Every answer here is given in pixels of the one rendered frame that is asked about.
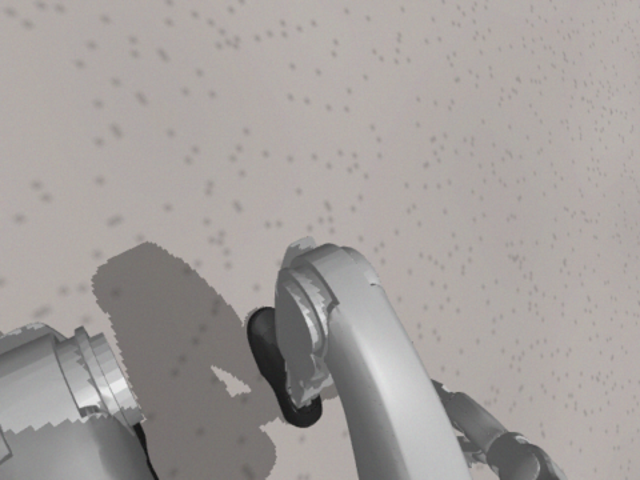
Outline left robot foot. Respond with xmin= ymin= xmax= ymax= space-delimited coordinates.
xmin=133 ymin=422 xmax=159 ymax=480

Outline right robot arm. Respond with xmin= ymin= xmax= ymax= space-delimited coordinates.
xmin=486 ymin=432 xmax=568 ymax=480

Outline right robot foot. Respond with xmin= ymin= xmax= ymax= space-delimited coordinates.
xmin=247 ymin=307 xmax=322 ymax=428

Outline right robot hand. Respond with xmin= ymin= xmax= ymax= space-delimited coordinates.
xmin=431 ymin=379 xmax=509 ymax=468

